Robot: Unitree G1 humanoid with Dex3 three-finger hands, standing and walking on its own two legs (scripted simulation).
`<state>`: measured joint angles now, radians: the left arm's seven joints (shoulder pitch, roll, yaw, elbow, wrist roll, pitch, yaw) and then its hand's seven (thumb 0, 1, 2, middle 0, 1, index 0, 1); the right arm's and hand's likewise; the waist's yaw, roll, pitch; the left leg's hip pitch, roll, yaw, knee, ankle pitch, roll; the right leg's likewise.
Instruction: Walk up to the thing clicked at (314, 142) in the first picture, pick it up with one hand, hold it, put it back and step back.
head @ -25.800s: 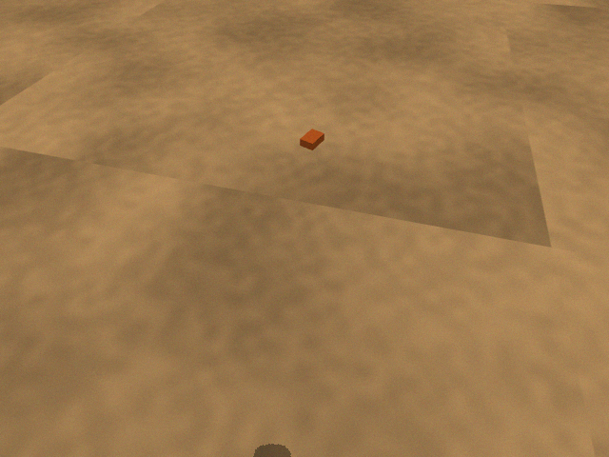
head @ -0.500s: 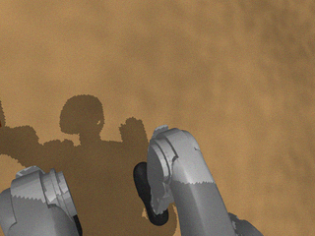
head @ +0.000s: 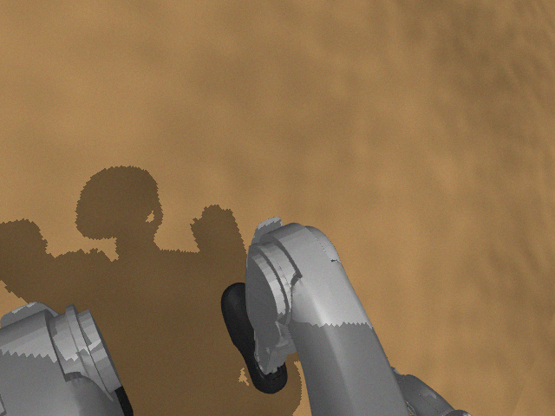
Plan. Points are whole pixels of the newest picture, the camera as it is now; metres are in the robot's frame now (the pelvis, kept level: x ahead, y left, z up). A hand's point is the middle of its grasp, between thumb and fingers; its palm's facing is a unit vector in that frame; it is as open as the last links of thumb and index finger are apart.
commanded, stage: rest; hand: left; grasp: from above
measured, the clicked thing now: out of the picture +0.45 +0.31 -0.27
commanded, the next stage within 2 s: open in 0.12 s
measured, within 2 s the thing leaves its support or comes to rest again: rests again in 1.44 s
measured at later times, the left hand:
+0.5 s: hand out of the picture +0.44 +0.30 -0.25, palm faces -0.48 -0.10 -0.87, open 11.2 cm
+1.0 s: hand out of the picture +0.45 +0.31 -0.25, palm faces -0.48 -0.11 -0.87, open 13.4 cm
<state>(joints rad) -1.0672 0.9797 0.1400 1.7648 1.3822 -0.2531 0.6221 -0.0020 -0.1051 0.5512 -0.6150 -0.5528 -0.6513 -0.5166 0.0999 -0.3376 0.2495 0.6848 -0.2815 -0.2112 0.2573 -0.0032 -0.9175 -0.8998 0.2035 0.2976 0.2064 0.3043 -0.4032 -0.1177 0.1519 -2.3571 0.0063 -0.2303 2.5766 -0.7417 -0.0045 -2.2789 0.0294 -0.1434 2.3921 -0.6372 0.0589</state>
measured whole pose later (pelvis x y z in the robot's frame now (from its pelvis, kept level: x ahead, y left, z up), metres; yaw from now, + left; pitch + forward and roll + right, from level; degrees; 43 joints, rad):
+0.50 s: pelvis +0.00 +0.00 +0.00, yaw -1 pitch +28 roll -14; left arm -1.06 1.00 0.07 1.77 1.37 -0.29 0.63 0.00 -0.08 0.61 -0.50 -0.63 -0.52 -0.61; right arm 0.09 -0.34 0.29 0.67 -0.28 -0.22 0.25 0.00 -0.91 -0.90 0.20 0.30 0.21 0.30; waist -0.40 -0.14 0.16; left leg -2.34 0.01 -0.25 2.58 -0.74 0.00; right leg -2.25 0.04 -0.16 2.37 -0.63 0.06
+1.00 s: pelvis +0.00 +0.00 +0.00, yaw -1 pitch +28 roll -14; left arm -1.07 1.02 0.10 1.75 1.33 -0.26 0.60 0.00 -0.37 0.88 -0.20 -0.89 -0.20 -0.88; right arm 0.09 -0.36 0.30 0.66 -0.28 -0.24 0.27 0.00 -0.91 -0.90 0.20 0.30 0.21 0.30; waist -0.41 -0.14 0.19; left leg -2.34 0.01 -0.25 2.57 -0.74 -0.01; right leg -2.25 0.04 -0.16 2.37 -0.63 0.06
